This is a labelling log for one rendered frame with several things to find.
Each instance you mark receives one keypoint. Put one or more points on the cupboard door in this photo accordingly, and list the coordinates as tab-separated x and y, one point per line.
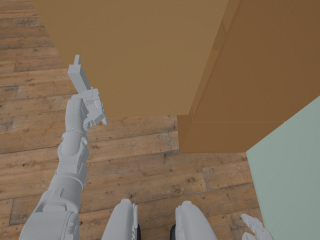
145	57

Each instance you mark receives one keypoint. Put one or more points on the handle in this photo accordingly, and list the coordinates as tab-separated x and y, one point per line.
78	77

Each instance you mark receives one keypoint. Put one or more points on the robot left hand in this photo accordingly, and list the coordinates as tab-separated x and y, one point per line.
77	111

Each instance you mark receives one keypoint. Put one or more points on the left robot upper arm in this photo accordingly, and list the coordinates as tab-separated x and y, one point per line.
52	225

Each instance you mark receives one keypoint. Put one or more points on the robot right thigh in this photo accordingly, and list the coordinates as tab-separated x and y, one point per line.
190	220

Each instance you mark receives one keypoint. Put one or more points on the robot left shin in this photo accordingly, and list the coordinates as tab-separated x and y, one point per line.
134	233

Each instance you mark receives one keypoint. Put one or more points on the robot right hand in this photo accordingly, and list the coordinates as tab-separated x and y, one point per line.
256	227

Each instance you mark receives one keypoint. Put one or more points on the robot left forearm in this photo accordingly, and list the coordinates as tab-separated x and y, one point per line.
68	181

